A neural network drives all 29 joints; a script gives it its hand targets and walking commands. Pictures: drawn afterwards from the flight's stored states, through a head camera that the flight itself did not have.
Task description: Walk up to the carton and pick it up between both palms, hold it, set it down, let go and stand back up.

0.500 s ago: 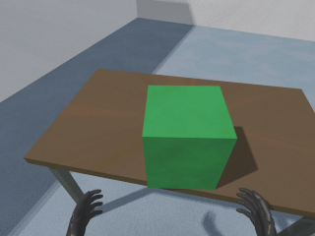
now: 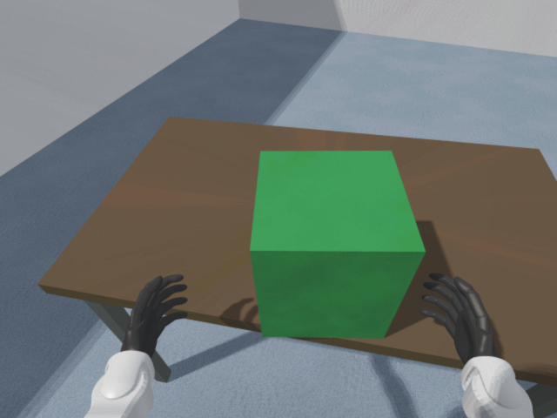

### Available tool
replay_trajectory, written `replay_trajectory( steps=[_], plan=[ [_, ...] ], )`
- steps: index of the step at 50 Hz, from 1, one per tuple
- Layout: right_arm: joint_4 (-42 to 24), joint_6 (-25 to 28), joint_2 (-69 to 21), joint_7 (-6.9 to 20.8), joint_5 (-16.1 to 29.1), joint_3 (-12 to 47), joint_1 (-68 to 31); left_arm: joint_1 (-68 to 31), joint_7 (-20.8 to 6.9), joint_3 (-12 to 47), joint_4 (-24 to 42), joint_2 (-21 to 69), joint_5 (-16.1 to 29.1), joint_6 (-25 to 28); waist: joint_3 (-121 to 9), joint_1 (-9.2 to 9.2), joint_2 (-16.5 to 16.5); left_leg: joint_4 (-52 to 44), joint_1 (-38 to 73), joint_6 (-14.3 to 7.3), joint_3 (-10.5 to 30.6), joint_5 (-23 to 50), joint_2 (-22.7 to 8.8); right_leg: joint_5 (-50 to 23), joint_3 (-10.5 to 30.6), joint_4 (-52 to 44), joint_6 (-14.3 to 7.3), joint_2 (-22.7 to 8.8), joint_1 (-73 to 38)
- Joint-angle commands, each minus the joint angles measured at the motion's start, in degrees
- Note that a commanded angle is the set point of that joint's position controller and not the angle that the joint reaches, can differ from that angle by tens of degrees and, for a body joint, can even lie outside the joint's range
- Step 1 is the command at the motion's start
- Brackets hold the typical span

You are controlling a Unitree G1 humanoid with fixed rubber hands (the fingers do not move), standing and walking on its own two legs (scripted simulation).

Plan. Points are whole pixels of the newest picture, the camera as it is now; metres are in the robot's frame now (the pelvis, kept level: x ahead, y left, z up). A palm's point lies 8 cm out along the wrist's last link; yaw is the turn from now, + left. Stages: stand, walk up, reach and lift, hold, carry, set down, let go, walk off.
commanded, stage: reach and lift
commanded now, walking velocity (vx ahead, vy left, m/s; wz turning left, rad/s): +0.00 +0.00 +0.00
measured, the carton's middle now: (323, 248) +0.39 -0.03 +0.02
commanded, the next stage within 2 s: none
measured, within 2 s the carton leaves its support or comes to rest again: neither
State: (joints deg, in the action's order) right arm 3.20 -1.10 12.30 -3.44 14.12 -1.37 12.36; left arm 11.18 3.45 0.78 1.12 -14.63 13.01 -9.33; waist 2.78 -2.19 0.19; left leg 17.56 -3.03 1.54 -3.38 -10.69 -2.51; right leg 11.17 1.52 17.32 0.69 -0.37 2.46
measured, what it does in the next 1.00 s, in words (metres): stands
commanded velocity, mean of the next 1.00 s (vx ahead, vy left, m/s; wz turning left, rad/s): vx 0.00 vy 0.00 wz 0.00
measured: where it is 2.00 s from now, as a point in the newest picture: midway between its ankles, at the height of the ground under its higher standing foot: outside the picture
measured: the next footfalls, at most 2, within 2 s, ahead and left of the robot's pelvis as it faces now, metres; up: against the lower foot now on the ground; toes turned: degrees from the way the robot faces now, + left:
none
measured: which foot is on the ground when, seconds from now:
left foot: down 0.00-1.00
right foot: down 0.00-1.00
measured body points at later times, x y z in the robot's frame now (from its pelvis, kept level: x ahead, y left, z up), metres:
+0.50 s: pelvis -0.01 -0.01 +0.00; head +0.01 -0.01 +0.45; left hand +0.31 +0.22 +0.09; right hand +0.31 -0.22 +0.09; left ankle -0.01 +0.13 -0.75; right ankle -0.01 -0.13 -0.75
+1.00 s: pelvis -0.02 -0.01 +0.00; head +0.00 +0.00 +0.45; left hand +0.38 +0.22 +0.15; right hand +0.38 -0.22 +0.15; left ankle -0.01 +0.13 -0.75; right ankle -0.01 -0.13 -0.75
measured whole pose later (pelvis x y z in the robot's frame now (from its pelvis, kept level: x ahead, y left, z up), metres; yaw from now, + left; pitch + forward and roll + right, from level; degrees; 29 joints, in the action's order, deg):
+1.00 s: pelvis -0.02 -0.01 +0.00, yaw -1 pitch +2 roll +0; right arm 21.4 -22.4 22.5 -6.0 25.8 1.4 -33.0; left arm -32.7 2.2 -9.5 -12.3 -20.0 13.2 -37.9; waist -0.6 0.8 1.2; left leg 18.6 -11.3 1.9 -2.8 -8.9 -3.3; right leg 9.1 2.2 18.6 0.2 0.8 11.3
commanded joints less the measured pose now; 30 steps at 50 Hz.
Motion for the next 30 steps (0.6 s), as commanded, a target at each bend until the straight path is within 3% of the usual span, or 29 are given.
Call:
replay_trajectory(
  steps=[1, 13, 30],
  plan=[
    [-13.30, -0.39, 6.47, -0.86, 0.74, -3.14, -8.73, -10.72, -1.09, -5.35, 13.47, -5.14, -0.38, -1.63, -8.65, 0.51, -0.81, 0.17, 8.91, 1.57, 1.11, 18.37, 3.05, -11.11, -0.11, -4.31, -0.77, 2.25, 5.18],
    [-16.67, -5.87, 9.92, -2.78, 3.21, -2.98, -20.53, -21.97, -2.65, -10.11, 16.12, -6.55, 0.26, -9.13, -14.36, 0.69, 0.34, 0.42, 8.62, 0.91, 0.29, 18.65, 3.23, -16.64, -0.03, -2.77, 0.29, 2.46, 3.26],
    [-8.02, -13.85, 15.26, -4.01, 7.86, -2.73, -43.94, -44.22, -2.46, -13.85, 11.42, -9.67, -0.01, -20.46, -22.27, 2.17, -0.17, 0.68, 6.11, 0.16, -0.18, 16.36, 2.97, -18.42, -0.33, -0.51, 0.85, 2.96, 3.00]
  ],
)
